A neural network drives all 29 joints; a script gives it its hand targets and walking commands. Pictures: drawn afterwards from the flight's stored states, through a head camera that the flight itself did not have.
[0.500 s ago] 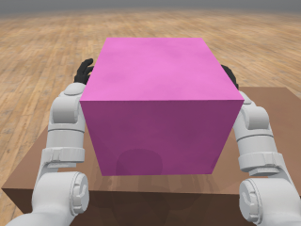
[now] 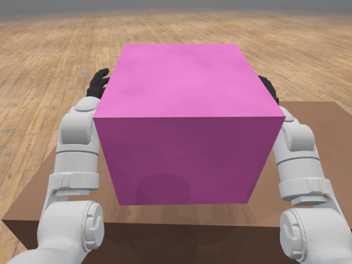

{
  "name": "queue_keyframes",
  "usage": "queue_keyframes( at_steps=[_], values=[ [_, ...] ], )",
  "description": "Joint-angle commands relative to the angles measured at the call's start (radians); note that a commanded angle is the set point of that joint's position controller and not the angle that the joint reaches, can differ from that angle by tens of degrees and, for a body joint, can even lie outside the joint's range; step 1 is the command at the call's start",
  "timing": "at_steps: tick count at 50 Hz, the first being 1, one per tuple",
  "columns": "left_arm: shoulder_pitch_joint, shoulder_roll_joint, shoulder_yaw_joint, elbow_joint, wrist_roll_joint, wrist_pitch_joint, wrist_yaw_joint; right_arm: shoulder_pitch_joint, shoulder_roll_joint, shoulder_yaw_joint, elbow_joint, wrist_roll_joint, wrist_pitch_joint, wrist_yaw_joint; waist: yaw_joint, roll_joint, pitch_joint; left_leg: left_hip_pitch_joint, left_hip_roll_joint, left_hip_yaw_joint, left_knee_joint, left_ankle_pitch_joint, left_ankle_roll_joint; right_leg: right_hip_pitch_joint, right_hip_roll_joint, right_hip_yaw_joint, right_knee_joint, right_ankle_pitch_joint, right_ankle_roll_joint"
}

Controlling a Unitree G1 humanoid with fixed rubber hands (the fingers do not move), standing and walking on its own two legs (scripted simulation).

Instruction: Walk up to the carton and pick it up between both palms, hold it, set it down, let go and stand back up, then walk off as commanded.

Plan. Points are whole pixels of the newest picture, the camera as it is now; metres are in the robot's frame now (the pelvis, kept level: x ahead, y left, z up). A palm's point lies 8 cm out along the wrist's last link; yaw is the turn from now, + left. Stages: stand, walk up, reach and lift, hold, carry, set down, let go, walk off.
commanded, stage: hold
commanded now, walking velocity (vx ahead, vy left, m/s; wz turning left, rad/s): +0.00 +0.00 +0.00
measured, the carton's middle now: (182, 118) +0.39 +0.00 +0.21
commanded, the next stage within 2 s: set down in 0.44 s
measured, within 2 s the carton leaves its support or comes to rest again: neither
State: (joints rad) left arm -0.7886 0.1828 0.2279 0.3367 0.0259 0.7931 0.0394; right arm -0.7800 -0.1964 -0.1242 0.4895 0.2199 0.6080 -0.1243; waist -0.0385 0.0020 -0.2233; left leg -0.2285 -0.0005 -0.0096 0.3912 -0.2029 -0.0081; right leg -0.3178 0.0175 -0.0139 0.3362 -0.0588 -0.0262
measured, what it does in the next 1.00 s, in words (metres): stands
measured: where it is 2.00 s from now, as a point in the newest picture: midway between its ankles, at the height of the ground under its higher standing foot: outside the picture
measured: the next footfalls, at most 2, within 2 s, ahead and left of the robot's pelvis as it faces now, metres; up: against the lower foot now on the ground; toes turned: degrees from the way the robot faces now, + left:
none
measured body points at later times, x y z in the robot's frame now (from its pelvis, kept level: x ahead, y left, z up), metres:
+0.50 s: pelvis +0.00 +0.00 +0.00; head -0.07 +0.00 +0.44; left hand +0.39 +0.18 +0.26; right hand +0.38 -0.19 +0.24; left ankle +0.00 +0.13 -0.74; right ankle +0.07 -0.10 -0.74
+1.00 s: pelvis +0.00 -0.01 +0.00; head -0.03 -0.02 +0.45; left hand +0.42 +0.18 +0.25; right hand +0.41 -0.19 +0.21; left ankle +0.00 +0.13 -0.74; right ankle +0.07 -0.10 -0.74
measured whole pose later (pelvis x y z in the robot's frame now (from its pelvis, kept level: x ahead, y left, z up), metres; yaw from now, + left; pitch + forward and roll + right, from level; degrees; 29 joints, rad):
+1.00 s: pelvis +0.00 -0.01 +0.00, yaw +0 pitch +0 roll +1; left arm -0.84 0.17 0.35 0.47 0.11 0.54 -0.07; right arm -0.81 -0.13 -0.17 0.63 0.11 0.32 -0.09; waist -0.04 0.01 -0.09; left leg -0.16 0.00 -0.01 0.34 -0.18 -0.01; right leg -0.27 0.02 -0.01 0.34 -0.07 -0.03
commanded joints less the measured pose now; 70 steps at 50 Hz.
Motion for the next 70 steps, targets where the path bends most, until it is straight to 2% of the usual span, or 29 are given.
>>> queue_keyframes(
  at_steps=[1,2,3,5,8,9,12,13,14,15,16,19,22,23,24,26,27,33,37,38,40,46,49,54,55,56,60,67,70],
  values=[
    [-0.711,-0.627,-0.303,-0.132,-0.071,-0.046,-0.163,-0.992,0.596,0.366,-0.295,0.178,-0.039,0.15,0.007,0.024,-0.26,-0.139,-0.032,-0.066,-0.142,-0.016,0.018,0.538,0.007,0.079,-0.036,0.033,0.015],
    [-0.723,-0.659,-0.336,-0.21,-0.105,-0.055,-0.164,-1.046,0.637,0.406,-0.402,0.197,-0.061,0.152,0.022,0.005,-0.387,-0.105,-0.03,-0.066,-0.125,0.062,0.019,0.581,0.016,0.077,-0.022,0.093,0.017],
    [-0.719,-0.653,-0.35,-0.218,-0.101,-0.053,-0.153,-0.993,0.608,0.39,-0.348,0.198,-0.05,0.149,0.003,0.056,-0.346,-0.108,-0.028,-0.069,-0.123,0.056,0.007,0.558,0.009,0.08,-0.022,0.105,0.017],
    [-0.717,-0.643,-0.307,-0.144,-0.084,-0.049,-0.162,-1.006,0.606,0.368,-0.306,0.175,-0.042,0.15,0.02,0.01,-0.288,-0.134,-0.031,-0.069,-0.14,-0.003,0.024,0.541,0.01,0.075,-0.037,0.037,0.014],
    [-0.708,-0.66,-0.335,-0.186,-0.09,-0.047,-0.161,-1.005,0.602,0.381,-0.353,0.197,-0.052,0.145,0.003,0.043,-0.341,-0.115,-0.029,-0.065,-0.126,0.039,0.01,0.573,0.008,0.085,-0.027,0.082,0.016],
    [-0.727,-0.638,-0.314,-0.125,-0.078,-0.047,-0.162,-0.995,0.588,0.351,-0.276,0.165,-0.04,0.147,-0.003,0.029,-0.257,-0.138,-0.031,-0.066,-0.142,-0.019,0.013,0.537,0.005,0.083,-0.039,0.027,0.017],
    [-0.72,-0.646,-0.35,-0.242,-0.113,-0.059,-0.154,-1.015,0.644,0.422,-0.406,0.205,-0.051,0.149,0.025,0.024,-0.407,-0.113,-0.033,-0.069,-0.124,0.073,0.018,0.607,0.011,0.086,-0.018,0.135,0.022],
    [-0.71,-0.64,-0.327,-0.171,-0.092,-0.053,-0.153,-0.99,0.595,0.377,-0.318,0.188,-0.038,0.143,0.001,0.018,-0.299,-0.126,-0.033,-0.07,-0.132,0.02,0.014,0.552,0.01,0.082,-0.034,0.075,0.019],
    [-0.732,-0.655,-0.347,-0.22,-0.107,-0.061,-0.158,-1.001,0.626,0.4,-0.365,0.186,-0.049,0.146,0.008,0.009,-0.362,-0.114,-0.034,-0.069,-0.128,0.047,0.018,0.571,0.01,0.08,-0.025,0.099,0.023],
    [-0.731,-0.658,-0.355,-0.233,-0.109,-0.059,-0.151,-0.984,0.623,0.388,-0.355,0.197,-0.051,0.144,0.006,0.055,-0.357,-0.119,-0.032,-0.07,-0.123,0.05,0.006,0.568,0.006,0.08,-0.02,0.111,0.02],
    [-0.73,-0.656,-0.352,-0.228,-0.114,-0.058,-0.152,-1.007,0.625,0.4,-0.372,0.196,-0.051,0.145,0.008,0.022,-0.368,-0.126,-0.032,-0.07,-0.122,0.051,0.013,0.576,0.012,0.085,-0.02,0.118,0.021],
    [-0.685,-0.635,-0.327,-0.162,-0.089,-0.041,-0.159,-0.969,0.592,0.368,-0.304,0.187,-0.034,0.144,0.001,0.029,-0.282,-0.129,-0.03,-0.068,-0.132,0.025,0.009,0.556,0.009,0.082,-0.034,0.081,0.017],
    [-0.68,-0.644,-0.334,-0.165,-0.087,-0.041,-0.158,-1.003,0.599,0.39,-0.359,0.189,-0.045,0.141,0.007,0.022,-0.312,-0.128,-0.036,-0.062,-0.128,0.041,0.011,0.568,0.014,0.08,-0.032,0.097,0.017],
    [-0.687,-0.585,-0.329,-0.22,-0.089,-0.043,-0.169,-0.916,0.551,0.423,-0.273,0.229,-0.007,0.133,-0.009,0.039,-0.263,-0.106,-0.041,-0.04,-0.143,0.083,0.031,0.576,0.025,0.076,-0.025,0.087,0.032],
    [-0.696,-0.604,-0.337,-0.248,-0.091,-0.045,-0.171,-0.957,0.568,0.426,-0.282,0.239,-0.018,0.136,0.006,0.019,-0.284,-0.091,-0.041,-0.04,-0.127,0.101,0.028,0.567,0.029,0.081,-0.028,0.089,0.031],
    [-0.73,-0.619,-0.347,-0.265,-0.106,-0.042,-0.175,-0.968,0.562,0.412,-0.3,0.241,-0.015,0.131,-0.015,0.035,-0.292,-0.066,-0.037,-0.042,-0.117,0.123,0.019,0.551,0.026,0.078,-0.028,0.099,0.03],
    [-0.769,-0.612,-0.347,-0.241,-0.107,-0.053,-0.178,-0.993,0.556,0.381,-0.276,0.221,-0.02,0.133,-0.019,0.066,-0.279,-0.078,-0.037,-0.042,-0.124,0.088,0.012,0.527,0.019,0.078,-0.035,0.06,0.027],
    [-0.784,-0.631,-0.31,-0.212,-0.077,-0.121,-0.171,-1.022,0.565,0.349,-0.256,0.159,-0.103,0.15,0.003,0.057,-0.318,-0.062,-0.03,-0.04,-0.13,0.084,0.01,0.546,0.024,0.057,-0.026,0.055,0.023],
    [-0.718,-0.531,-0.161,-0.018,0.02,-0.183,-0.213,-0.969,0.575,0.249,-0.124,0.027,-0.188,0.168,0.022,0.009,-0.166,-0.069,-0.029,-0.015,-0.171,-0.064,0.034,0.521,0.009,0.036,-0.049,-0.092,0.023],
    [-0.69,-0.507,-0.142,0.046,0.034,-0.19,-0.233,-0.925,0.557,0.216,-0.057,-0.006,-0.203,0.174,-0.003,-0.006,-0.115,-0.07,-0.032,-0.017,-0.181,-0.117,0.032,0.512,0.009,0.016,-0.048,-0.143,0.026],
    [-0.672,-0.462,-0.093,0.098,0.074,-0.215,-0.259,-0.894,0.579,0.175,-0.012,-0.062,-0.242,0.185,0.018,-0.014,-0.1,-0.073,-0.026,0.002,-0.21,-0.152,0.051,0.531,0.011,0.008,-0.043,-0.188,0.025],
    [-0.665,-0.517,-0.165,0.06,0.059,-0.31,-0.257,-0.859,0.562,0.128,-0.041,-0.13,-0.374,0.176,-0.006,0.012,-0.169,-0.028,-0.026,0.024,-0.221,-0.087,0.044,0.592,0.019,-0.03,-0.037,-0.08,0.037],
    [-0.629,-0.547,-0.204,0.007,0.039,-0.351,-0.244,-0.835,0.6,0.193,-0.114,-0.123,-0.425,0.158,0.003,-0.063,-0.293,0.034,-0.039,0.018,-0.181,0.014,0.04,0.647,0.003,-0.007,-0.045,0.052,0.047],
    [-0.533,-0.562,-0.264,-0.019,0.026,-0.364,-0.221,-0.733,0.574,0.264,-0.133,-0.097,-0.447,0.141,-0.002,-0.059,-0.371,0.106,-0.049,0.023,-0.148,0.144,0.016,0.691,0.0,-0.009,-0.034,0.217,0.05],
    [-0.522,-0.563,-0.262,-0.05,0.031,-0.369,-0.221,-0.733,0.6,0.3,-0.169,-0.085,-0.455,0.135,0.025,-0.074,-0.423,0.102,-0.057,0.031,-0.137,0.179,0.016,0.73,-0.003,0.003,-0.023,0.284,0.053],
    [-0.523,-0.576,-0.285,-0.07,0.016,-0.372,-0.216,-0.716,0.583,0.312,-0.175,-0.074,-0.457,0.126,0.0,-0.058,-0.429,0.115,-0.056,0.024,-0.128,0.218,0.011,0.75,-0.01,0.0,-0.023,0.34,0.048],
    [-0.445,-0.581,-0.313,-0.136,0.011,-0.372,-0.21,-0.671,0.597,0.38,-0.237,-0.04,-0.46,0.108,-0.001,-0.07,-0.428,0.129,-0.059,0.009,-0.109,0.3,0.005,0.787,-0.008,0.01,-0.001,0.504,0.066],
    [-0.479,-0.618,-0.359,-0.126,0.006,-0.373,-0.207,-0.633,0.552,0.292,-0.209,-0.09,-0.485,0.123,-0.067,-0.056,-0.32,0.182,-0.055,0.008,-0.102,0.274,-0.014,0.649,0.026,-0.04,-0.046,0.303,0.048],
    [-0.507,-0.635,-0.365,-0.084,0.006,-0.384,-0.201,-0.619,0.538,0.24,-0.158,-0.116,-0.491,0.134,-0.09,-0.007,-0.271,0.183,-0.046,0.002,-0.107,0.238,-0.02,0.591,0.025,-0.052,-0.065,0.207,0.039]
  ],
)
